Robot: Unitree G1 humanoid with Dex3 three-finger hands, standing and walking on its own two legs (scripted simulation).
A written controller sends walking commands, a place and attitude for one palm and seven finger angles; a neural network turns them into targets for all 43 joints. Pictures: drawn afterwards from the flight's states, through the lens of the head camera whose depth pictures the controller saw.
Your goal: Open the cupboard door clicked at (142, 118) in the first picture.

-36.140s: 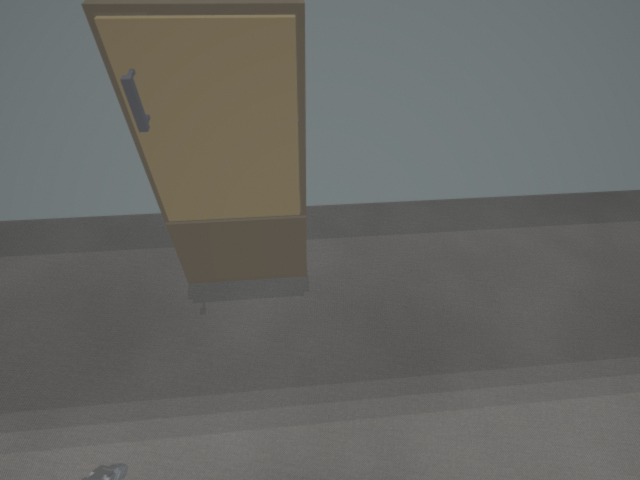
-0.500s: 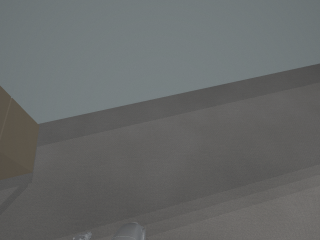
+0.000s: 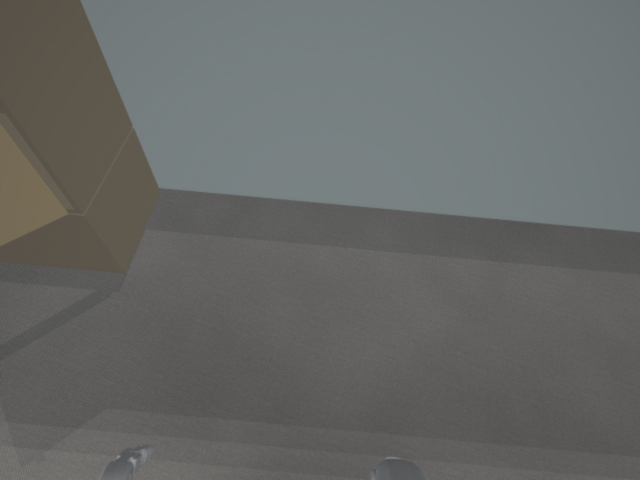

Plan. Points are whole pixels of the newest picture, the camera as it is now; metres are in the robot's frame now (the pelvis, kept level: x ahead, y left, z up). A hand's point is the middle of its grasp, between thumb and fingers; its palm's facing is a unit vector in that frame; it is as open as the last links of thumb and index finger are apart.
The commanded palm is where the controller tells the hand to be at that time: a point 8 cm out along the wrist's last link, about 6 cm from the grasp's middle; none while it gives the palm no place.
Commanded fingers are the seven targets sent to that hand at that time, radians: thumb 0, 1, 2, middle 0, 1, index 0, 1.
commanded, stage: turn to face it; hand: left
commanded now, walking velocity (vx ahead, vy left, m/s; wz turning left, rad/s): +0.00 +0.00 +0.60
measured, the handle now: out of the picture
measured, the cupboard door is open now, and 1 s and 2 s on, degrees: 45 45 45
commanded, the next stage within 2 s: take the last steps up to it in 1.20 s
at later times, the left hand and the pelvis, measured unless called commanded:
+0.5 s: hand out of the picture +0.00 +0.15 -0.16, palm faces +0.36 -0.90 -0.24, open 7.3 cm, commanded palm none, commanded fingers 0.00 0.90 0.90 -0.20 -0.30 -0.20 -0.30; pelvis +0.02 -0.05 +0.00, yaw +21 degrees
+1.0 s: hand out of the picture +0.02 +0.20 -0.16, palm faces +0.56 -0.79 -0.25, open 7.4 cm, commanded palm none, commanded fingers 0.00 0.90 0.90 -0.20 -0.30 -0.20 -0.30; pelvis +0.03 -0.04 +0.00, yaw +34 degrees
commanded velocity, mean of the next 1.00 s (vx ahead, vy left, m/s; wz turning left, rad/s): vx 0.00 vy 0.00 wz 0.54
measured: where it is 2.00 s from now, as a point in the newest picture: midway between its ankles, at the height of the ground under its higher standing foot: outside the picture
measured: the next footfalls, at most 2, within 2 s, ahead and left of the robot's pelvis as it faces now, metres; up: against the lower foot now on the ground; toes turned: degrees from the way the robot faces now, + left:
right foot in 0.16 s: +0.04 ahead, -0.16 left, +0.00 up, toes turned +4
left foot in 0.60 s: +0.02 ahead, +0.09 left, +0.00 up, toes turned +29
